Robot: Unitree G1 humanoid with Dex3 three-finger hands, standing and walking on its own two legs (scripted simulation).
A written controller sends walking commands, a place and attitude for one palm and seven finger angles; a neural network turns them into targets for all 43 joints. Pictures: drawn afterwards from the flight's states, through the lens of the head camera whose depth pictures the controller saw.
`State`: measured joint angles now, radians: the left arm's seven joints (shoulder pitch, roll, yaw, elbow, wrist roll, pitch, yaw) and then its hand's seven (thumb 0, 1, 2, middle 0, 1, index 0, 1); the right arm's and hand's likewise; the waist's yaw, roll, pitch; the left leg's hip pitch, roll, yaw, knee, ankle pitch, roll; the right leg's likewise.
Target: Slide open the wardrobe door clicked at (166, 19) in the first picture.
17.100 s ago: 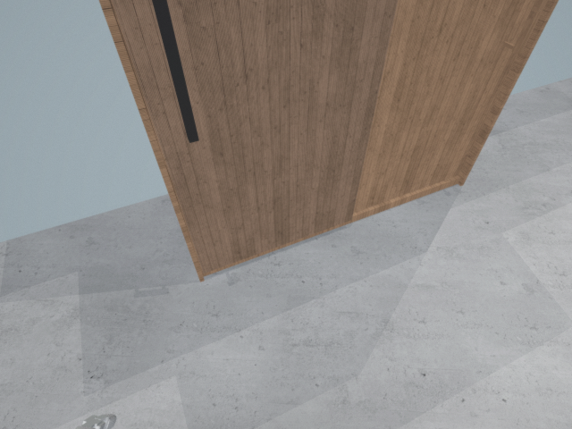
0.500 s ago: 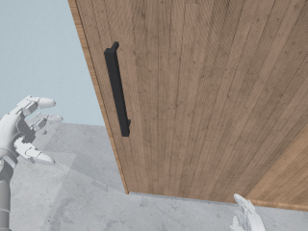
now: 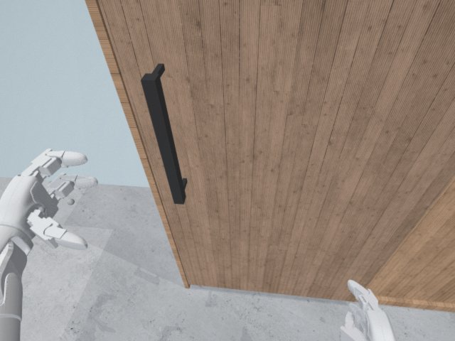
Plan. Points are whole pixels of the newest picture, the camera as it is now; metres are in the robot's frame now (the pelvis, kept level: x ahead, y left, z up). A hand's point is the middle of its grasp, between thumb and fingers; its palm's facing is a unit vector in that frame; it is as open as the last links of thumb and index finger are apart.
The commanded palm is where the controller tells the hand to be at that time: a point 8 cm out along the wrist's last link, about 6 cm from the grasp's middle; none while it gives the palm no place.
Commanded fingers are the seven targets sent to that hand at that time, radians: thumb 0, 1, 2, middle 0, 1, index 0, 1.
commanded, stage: move the hooked fingers beside the handle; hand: left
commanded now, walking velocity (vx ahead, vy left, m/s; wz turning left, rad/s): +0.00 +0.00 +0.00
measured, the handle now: (171, 143) +0.47 +0.17 +0.11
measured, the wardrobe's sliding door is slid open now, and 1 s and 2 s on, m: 0.00 0.00 0.00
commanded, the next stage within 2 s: none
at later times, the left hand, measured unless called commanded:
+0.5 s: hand (90, 184) +0.31 +0.26 +0.15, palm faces +0.03 -1.00 -0.05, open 14.0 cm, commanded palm +0.29 +0.31 +0.15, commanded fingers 0.00 -0.50 0.30 -0.30 -1.20 -0.30 -1.20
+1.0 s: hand (111, 166) +0.36 +0.24 +0.14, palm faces +0.01 -1.00 -0.03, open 14.0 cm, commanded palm +0.33 +0.30 +0.15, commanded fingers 0.00 -0.50 0.30 -0.30 -1.20 -0.30 -1.20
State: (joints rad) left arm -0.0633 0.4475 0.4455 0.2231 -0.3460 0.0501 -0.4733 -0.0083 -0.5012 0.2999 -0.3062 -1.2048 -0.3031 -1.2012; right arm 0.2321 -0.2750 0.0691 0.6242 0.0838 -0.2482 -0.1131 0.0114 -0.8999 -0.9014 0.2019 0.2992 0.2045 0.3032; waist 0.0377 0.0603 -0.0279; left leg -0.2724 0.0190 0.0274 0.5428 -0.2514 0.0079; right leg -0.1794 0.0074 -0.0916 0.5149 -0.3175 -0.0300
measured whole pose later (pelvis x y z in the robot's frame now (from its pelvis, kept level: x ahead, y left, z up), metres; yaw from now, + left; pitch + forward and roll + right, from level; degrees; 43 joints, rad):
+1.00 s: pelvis +0.01 +0.01 +0.00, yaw -1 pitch +1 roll +0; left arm -0.33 0.42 0.36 0.46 -0.27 0.01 -0.36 -0.01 -0.50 0.30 -0.31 -1.20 -0.30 -1.20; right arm 0.27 -0.27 0.06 0.63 0.08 -0.16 -0.11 0.01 -0.90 -0.90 0.20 0.30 0.20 0.30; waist -0.01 0.04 -0.04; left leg -0.31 0.01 0.05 0.55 -0.26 0.02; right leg -0.23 0.00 -0.07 0.53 -0.32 -0.02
